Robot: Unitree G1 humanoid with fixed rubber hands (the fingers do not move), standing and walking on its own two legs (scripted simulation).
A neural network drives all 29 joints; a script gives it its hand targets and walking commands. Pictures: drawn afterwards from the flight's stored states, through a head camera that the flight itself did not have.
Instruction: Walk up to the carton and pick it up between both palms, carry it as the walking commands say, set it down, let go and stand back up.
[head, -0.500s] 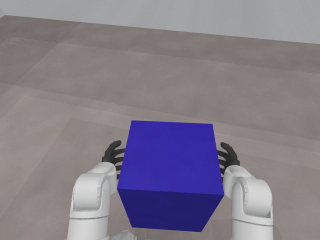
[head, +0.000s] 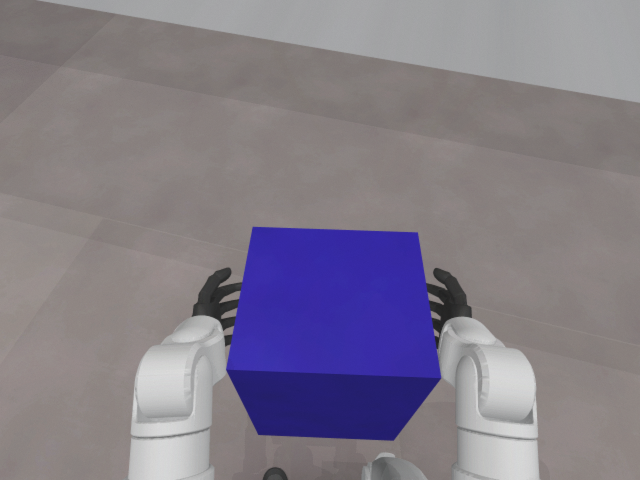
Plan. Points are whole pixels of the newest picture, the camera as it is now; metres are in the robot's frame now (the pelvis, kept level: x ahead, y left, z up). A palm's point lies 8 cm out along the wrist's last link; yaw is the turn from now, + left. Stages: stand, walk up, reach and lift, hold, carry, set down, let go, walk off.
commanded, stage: carry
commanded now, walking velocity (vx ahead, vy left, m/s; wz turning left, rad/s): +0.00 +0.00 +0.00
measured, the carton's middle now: (329, 344) +0.28 +0.00 -0.03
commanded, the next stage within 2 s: none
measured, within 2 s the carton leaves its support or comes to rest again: neither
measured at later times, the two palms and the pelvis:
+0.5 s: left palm (291, 193) +0.45 +0.06 +0.07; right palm (502, 213) +0.44 -0.23 +0.06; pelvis +0.18 -0.06 -0.01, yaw +1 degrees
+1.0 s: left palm (255, 185) +0.47 +0.11 +0.06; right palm (460, 191) +0.48 -0.18 +0.06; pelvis +0.20 -0.03 -0.02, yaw +0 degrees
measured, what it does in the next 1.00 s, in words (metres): walks ahead: right foot, then left foot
